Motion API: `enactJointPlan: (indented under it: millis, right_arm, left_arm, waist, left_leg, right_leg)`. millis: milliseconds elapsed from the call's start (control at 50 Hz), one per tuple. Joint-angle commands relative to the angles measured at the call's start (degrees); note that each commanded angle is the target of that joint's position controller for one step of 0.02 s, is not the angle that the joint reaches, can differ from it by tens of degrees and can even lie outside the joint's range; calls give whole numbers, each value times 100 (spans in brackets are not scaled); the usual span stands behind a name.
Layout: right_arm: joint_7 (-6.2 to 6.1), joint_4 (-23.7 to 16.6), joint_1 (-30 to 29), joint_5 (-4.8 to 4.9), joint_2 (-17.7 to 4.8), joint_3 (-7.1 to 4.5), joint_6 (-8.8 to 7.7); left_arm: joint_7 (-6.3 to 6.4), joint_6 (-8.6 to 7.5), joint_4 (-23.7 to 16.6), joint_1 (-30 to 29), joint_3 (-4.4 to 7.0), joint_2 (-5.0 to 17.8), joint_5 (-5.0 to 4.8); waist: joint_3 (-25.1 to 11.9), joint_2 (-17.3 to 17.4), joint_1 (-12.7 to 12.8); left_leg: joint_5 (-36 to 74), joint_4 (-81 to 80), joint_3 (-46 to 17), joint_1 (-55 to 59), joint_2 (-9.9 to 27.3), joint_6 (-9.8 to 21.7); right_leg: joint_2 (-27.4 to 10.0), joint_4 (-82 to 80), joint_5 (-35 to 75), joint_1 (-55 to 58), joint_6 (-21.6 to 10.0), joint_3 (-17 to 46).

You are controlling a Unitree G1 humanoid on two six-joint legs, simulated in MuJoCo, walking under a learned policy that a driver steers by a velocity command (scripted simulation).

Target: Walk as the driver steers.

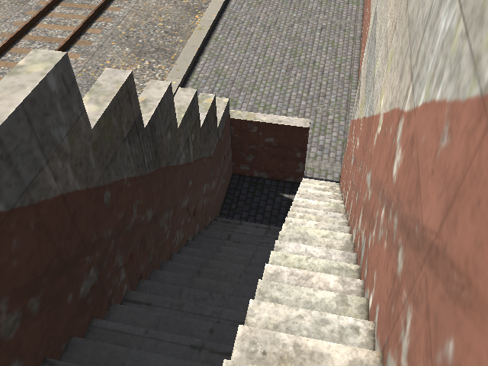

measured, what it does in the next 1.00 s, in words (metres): goes down: left foot 0.20 m lower, then right foot 0.19 m lower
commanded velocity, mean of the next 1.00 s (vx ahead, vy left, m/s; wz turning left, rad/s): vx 0.50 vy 0.00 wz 0.18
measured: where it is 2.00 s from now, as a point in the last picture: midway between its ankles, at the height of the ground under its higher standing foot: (313, 365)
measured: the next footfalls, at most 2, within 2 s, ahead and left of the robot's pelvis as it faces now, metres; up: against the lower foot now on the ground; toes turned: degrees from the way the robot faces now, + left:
left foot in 0.14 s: +0.14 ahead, +0.10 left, -0.20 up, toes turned +9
right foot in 0.64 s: +0.37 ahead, -0.09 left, -0.39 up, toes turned +8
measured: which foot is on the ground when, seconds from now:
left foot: up 0.00-0.12, down 0.14-0.64, up 0.66-0.90, down 0.92-1.00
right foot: down 0.00-0.12, up 0.14-0.62, down 0.64-1.00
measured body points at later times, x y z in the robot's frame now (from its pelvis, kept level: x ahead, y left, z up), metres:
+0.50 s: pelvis +0.24 +0.02 -0.17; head +0.24 +0.03 +0.28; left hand +0.33 +0.25 -0.31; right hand +0.16 -0.22 -0.31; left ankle +0.10 +0.09 -0.83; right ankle +0.42 -0.12 -0.84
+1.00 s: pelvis +0.47 -0.01 -0.43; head +0.45 -0.02 +0.02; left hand +0.35 +0.23 -0.57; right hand +0.62 -0.22 -0.56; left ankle +0.53 +0.11 -1.04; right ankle +0.34 -0.11 -1.00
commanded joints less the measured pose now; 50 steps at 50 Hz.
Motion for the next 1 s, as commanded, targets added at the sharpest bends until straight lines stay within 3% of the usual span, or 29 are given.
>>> enactJointPlan:
  millis: [20,80,120,140,160,180,220,240,300,340,380,440,460,480,560,600,620,640,660,680,700,740,780,820,840,860,880,940,1000]
  right_arm:
    - [-22,232,1111,-81,216,98,-53]
    - [155,300,977,113,-118,-180,-30]
    - [166,1002,2796,-49,-658,-523,77]
    - [40,1373,3840,129,-1079,-700,101]
    - [1,1178,3441,498,-1563,-661,-1]
    - [108,1260,3200,429,-1404,-644,-94]
    - [318,1113,2430,261,-1323,-590,-89]
    - [315,789,1731,349,-645,-379,-42]
    - [126,1099,2134,-138,-342,-80,41]
    - [-70,957,2119,245,-51,68,-124]
    - [25,1044,2127,-69,-209,185,-96]
    - [157,1026,2242,-48,-492,178,-106]
    - [142,649,1517,1513,100,-243,356]
    - [238,972,2325,-166,-467,257,-35]
    - [105,1191,2643,70,-187,180,-169]
    - [362,1079,2028,70,-694,-48,-74]
    - [28,946,1463,1867,1,-182,345]
    - [467,670,1824,72,-444,-72,266]
    - [565,484,2221,347,-477,-354,159]
    - [633,16,1911,374,-440,-264,41]
    - [-18,614,1939,255,632,-202,408]
    - [-292,539,965,203,679,-130,717]
    - [-266,492,688,560,527,-127,831]
    - [-151,1073,1744,443,1100,9,943]
    - [-101,1455,2381,1595,426,-500,900]
    - [-151,1048,1741,540,407,-166,848]
    - [-212,887,1075,284,341,-213,766]
    - [-259,634,954,502,296,-280,390]
    - [-292,580,1720,468,298,-364,214]
  left_arm:
    - [230,-194,-749,-858,-2,381,26]
    - [-59,-106,-497,-616,233,1214,-62]
    - [-446,176,-389,-947,396,1682,123]
    - [-417,239,-562,-1463,396,1326,-47]
    - [-528,215,-642,10,198,346,-19]
    - [-546,131,-691,168,124,230,-138]
    - [-339,-18,-670,179,216,697,-505]
    - [-251,32,-526,-274,204,896,-486]
    - [-444,277,329,334,-49,345,-133]
    - [-643,269,424,-522,-49,634,-48]
    - [-702,309,464,-950,-138,523,60]
    - [-585,297,354,-1196,-118,821,152]
    - [262,678,182,-2038,542,1209,-1611]
    - [-332,432,261,-1514,-315,504,202]
    - [-548,266,643,-514,-17,802,270]
    - [-433,203,1376,1292,110,869,129]
    - [-61,267,1336,1742,852,1217,-1919]
    - [-359,113,1805,1810,242,1510,22]
    - [-456,43,1452,1158,464,1519,68]
    - [-495,-65,1383,1074,528,1858,7]
    - [90,178,1903,1594,680,1724,-1128]
    - [498,267,1992,1556,588,1316,-1106]
    - [599,330,1401,60,245,474,-1131]
    - [563,308,1082,-609,333,1184,-1102]
    - [609,691,1106,-445,485,916,-1965]
    - [642,415,1104,-344,386,952,-1237]
    - [630,346,1256,101,421,829,-1144]
    - [606,315,1598,1461,572,1029,-851]
    - [582,382,1334,928,620,1257,-742]
  waist:
    - [993,-86,-698]
    - [1403,-490,-939]
    - [949,-235,-1743]
    - [693,1360,-2481]
    - [-1069,1020,-1045]
    - [-953,384,-798]
    - [-124,269,-584]
    - [523,-334,-537]
    - [607,118,-23]
    - [858,-671,-399]
    - [731,-168,-406]
    - [940,-177,-361]
    - [574,450,-749]
    - [1129,234,-485]
    - [1147,-661,-537]
    - [1148,-833,323]
    - [1271,1601,738]
    - [1064,-3134,192]
    - [473,-2598,-174]
    - [107,-1649,-203]
    - [462,-235,-635]
    - [1205,-390,-391]
    - [1602,71,-1149]
    - [832,-1224,-1476]
    - [991,-1084,-1442]
    - [630,-1494,-1335]
    - [969,-1324,-892]
    - [991,-749,-369]
    - [708,128,-1060]
  left_leg:
    - [4865,-2558,476,3121,466,-140]
    - [2918,-2622,1184,4631,-276,-438]
    - [3326,-3420,691,5532,238,-184]
    - [3518,-5409,-185,5974,795,508]
    - [6932,-2863,-1303,7732,1456,1162]
    - [8086,-2637,-1719,7850,1934,1631]
    - [5833,-2778,-2619,6089,2267,1593]
    - [4378,-3467,-2655,4431,2444,1837]
    - [3841,-3722,-2165,2340,1739,1970]
    - [2016,-3439,-1563,2145,1270,1587]
    - [167,-3174,-1006,843,731,1551]
    - [-83,-2859,-1388,1472,1037,1563]
    - [2377,-3354,-806,2815,219,914]
    - [98,-2224,-1520,1552,1064,1195]
    - [1109,-453,-746,3027,688,839]
    - [618,1045,-494,1120,321,976]
    - [3141,1802,-345,1337,-631,608]
    - [-2229,4211,-497,12,-537,574]
    - [-3089,5463,81,-1426,-718,413]
    - [-2938,5293,189,-2165,-657,194]
    - [-2838,3605,-230,-2398,-280,153]
    - [-2394,2828,-808,-2361,109,-142]
    - [701,-1004,-262,623,-47,-327]
    - [2254,43,1195,4176,-790,-337]
    - [2555,38,112,3235,-155,-332]
    - [3098,-542,273,2111,-353,-131]
    - [2636,-914,124,1181,-152,34]
    - [585,-1130,-542,182,-51,498]
    - [529,-2245,-1549,1399,344,617]
  right_leg:
    - [36,-1432,-308,-2741,-236,-294]
    - [-244,-892,-415,-2831,-190,-690]
    - [-538,2019,995,-1777,118,-202]
    - [178,4607,-466,-2118,126,7]
    - [470,4333,367,-2847,-13,888]
    - [395,4334,574,-3903,142,1023]
    - [-121,4287,1531,-5105,331,1525]
    - [-507,2172,2586,-5009,370,1640]
    - [-602,1482,4340,-2839,206,1455]
    - [-583,-770,6993,-2709,114,1348]
    - [-250,-977,7695,-827,40,961]
    - [-135,-752,6606,-1100,34,980]
    - [150,-3240,6907,-617,-259,297]
    - [-239,-1258,6611,-176,158,989]
    - [30,-2392,5194,69,138,357]
    - [457,-3686,4980,3258,-3,-258]
    - [-234,-5031,6085,2945,-97,500]
    - [-234,-5260,6264,4433,-781,871]
    - [-949,-3033,10272,5190,-1764,1229]
    - [-1446,-2957,10201,5444,-2326,1797]
    - [-2011,-2835,8771,4715,-2001,2179]
    - [-2137,-2981,7168,3072,-2044,3105]
    - [-738,-3078,6197,-389,-990,1059]
    - [-636,-3085,6420,-2203,-861,707]
    - [-553,-1826,5977,-1292,-849,1126]
    - [-515,-1425,3820,-497,-868,989]
    - [-524,-980,3390,181,-878,1267]
    - [-390,885,3943,761,-828,1833]
    - [614,2146,2294,-528,-165,720]
Over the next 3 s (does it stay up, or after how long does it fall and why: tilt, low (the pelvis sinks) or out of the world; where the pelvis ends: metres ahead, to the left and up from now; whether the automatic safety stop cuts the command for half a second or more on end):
stays up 1.31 -0.14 -1.03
